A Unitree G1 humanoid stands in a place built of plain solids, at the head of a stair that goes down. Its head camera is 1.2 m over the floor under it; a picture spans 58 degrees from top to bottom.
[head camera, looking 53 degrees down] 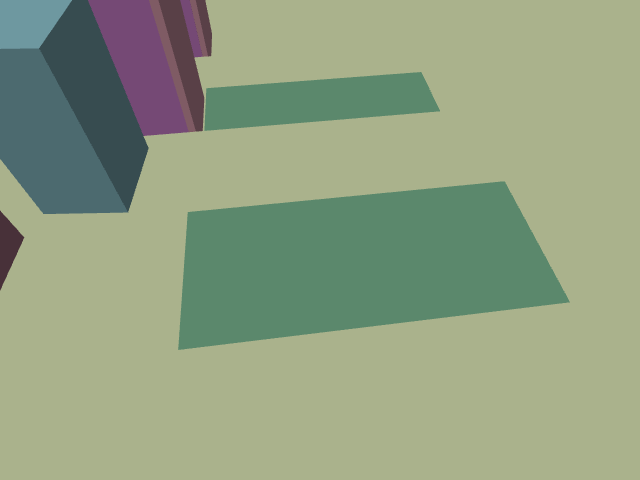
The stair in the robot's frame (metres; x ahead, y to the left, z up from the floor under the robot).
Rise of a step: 0.10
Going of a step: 0.58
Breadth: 1.32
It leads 7 degrees to the left of straight ahead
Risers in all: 5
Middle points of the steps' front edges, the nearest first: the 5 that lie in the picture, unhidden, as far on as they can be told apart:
0.59 -0.21 0.00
1.21 -0.13 -0.10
1.83 -0.04 -0.21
2.36 0.02 -0.31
2.88 0.09 -0.41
